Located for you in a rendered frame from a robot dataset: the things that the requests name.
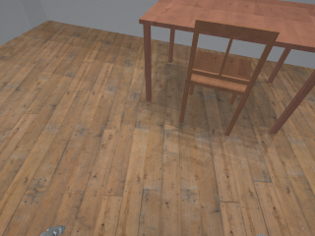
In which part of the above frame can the chair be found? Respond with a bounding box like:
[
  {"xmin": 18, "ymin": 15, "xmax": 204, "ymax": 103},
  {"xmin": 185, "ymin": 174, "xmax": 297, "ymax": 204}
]
[{"xmin": 179, "ymin": 18, "xmax": 280, "ymax": 136}]

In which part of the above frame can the table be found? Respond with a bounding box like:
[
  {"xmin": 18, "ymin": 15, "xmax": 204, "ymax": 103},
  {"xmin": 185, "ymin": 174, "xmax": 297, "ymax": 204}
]
[{"xmin": 139, "ymin": 0, "xmax": 315, "ymax": 134}]

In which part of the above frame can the robot left hand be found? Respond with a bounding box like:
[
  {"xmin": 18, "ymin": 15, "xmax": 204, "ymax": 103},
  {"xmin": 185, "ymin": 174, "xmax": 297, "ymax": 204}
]
[{"xmin": 40, "ymin": 225, "xmax": 66, "ymax": 236}]

